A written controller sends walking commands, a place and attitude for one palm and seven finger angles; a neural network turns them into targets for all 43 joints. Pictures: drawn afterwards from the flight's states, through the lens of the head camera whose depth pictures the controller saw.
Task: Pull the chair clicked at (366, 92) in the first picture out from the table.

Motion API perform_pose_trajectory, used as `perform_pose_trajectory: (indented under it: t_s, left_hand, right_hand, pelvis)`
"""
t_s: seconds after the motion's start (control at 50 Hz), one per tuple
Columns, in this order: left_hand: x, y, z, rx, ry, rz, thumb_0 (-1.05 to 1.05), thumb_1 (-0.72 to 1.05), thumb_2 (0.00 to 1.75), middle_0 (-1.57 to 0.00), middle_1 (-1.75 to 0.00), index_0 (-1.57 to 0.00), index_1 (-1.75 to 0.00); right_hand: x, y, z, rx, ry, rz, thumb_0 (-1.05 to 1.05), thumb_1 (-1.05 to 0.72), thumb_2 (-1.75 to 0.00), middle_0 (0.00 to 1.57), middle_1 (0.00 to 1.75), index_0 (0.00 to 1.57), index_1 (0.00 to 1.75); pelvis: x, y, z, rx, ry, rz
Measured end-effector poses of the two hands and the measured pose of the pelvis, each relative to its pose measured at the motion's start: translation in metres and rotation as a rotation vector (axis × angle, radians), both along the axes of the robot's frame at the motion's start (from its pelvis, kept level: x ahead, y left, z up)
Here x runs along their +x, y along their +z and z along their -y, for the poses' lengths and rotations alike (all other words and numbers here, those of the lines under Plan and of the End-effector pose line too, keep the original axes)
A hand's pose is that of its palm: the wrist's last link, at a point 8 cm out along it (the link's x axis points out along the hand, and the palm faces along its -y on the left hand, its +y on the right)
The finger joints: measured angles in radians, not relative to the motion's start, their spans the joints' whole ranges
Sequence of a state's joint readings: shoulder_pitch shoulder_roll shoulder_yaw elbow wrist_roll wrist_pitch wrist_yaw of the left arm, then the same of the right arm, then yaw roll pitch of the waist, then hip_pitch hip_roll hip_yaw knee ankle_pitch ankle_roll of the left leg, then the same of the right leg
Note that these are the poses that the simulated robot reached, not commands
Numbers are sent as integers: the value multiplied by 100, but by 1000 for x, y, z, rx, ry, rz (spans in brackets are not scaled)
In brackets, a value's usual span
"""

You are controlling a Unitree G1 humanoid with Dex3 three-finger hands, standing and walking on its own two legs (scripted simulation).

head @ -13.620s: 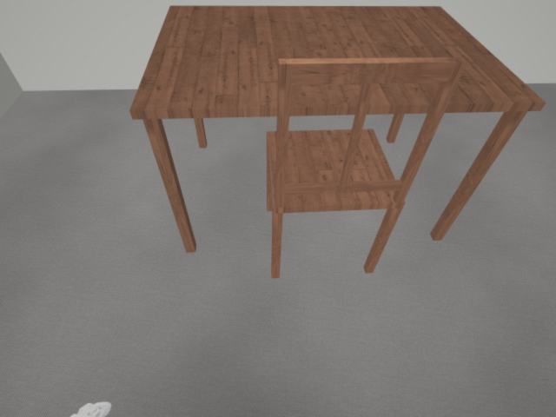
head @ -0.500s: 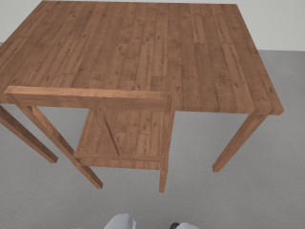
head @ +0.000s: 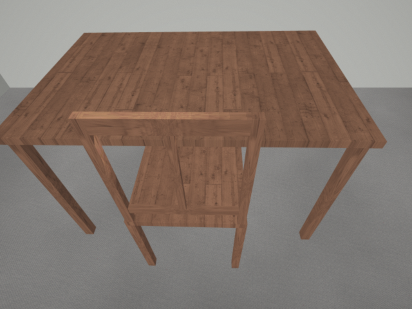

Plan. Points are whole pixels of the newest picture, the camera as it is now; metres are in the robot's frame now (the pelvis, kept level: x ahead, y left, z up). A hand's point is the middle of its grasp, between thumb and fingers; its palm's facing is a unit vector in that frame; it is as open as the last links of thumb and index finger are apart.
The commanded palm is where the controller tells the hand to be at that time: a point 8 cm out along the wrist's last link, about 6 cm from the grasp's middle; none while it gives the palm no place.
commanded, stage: come to a stop and stand still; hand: left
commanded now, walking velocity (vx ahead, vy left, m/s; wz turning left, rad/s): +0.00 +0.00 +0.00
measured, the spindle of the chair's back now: (177, 176) +0.46 +0.11 -0.07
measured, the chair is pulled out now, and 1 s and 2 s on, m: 0.00 0.00 0.00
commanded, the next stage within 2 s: look again from close up in 1.14 s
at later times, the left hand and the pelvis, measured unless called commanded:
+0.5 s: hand out of the picture +0.01 +0.17 -0.16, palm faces +0.02 -0.98 -0.20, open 7.4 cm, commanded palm none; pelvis +0.01 +0.01 +0.01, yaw -2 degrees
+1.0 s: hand out of the picture +0.07 +0.16 -0.16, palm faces +0.00 -0.98 -0.20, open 7.3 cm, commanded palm none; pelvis +0.06 -0.02 +0.01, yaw -1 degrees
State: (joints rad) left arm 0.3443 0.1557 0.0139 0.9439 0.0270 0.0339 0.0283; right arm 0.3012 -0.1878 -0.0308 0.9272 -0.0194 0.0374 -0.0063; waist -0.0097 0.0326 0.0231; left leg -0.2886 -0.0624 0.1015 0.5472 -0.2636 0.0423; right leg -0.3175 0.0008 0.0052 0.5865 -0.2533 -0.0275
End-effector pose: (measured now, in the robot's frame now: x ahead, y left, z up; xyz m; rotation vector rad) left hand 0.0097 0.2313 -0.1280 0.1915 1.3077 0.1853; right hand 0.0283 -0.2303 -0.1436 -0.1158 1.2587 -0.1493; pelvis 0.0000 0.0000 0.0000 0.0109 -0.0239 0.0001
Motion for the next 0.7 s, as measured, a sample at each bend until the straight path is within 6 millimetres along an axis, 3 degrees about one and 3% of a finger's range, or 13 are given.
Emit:
perform_pose_trajectory:
  t_s: [0.12, 0.22, 0.3, 0.44, 0.7]
  left_hand:
    - [3, -7, 0, -51, -18, -13, 1, 91, 90, -20, -30, -20, -30]
    - [4, -8, -7, -44, -23, -23, 1, 91, 90, -20, -30, -20, -30]
    - [2, -6, -8, -31, -15, -31, 1, 91, 90, -20, -30, -20, -30]
    - [-1, -1, 2, -33, -1, -31, 1, 91, 90, -20, -30, -20, -30]
    - [14, -3, 26, -68, -7, -81, 1, 91, 90, -20, -30, -20, -30]
  right_hand:
    - [-52, 7, -6, -35, -42, -124, 1, -92, -90, 19, 30, 20, 30]
    - [-65, 5, -12, -31, -59, -157, 1, -91, -90, 19, 30, 20, 30]
    - [-57, -1, -18, -10, -56, -138, 1, -91, -90, 19, 30, 20, 30]
    - [-21, -1, -22, 25, -30, -64, 1, -91, -90, 19, 30, 20, 30]
    - [6, 10, -1, -9, -28, -77, 1, -92, -90, 19, 30, 20, 30]
  pelvis:
    - [-2, 4, -11, -11, -19, -8]
    - [-4, 3, -15, 3, -27, -4]
    - [-3, 3, -15, 4, -28, 5]
    - [5, 6, -9, -4, -25, -1]
    - [34, 11, 5, -5, -27, -34]
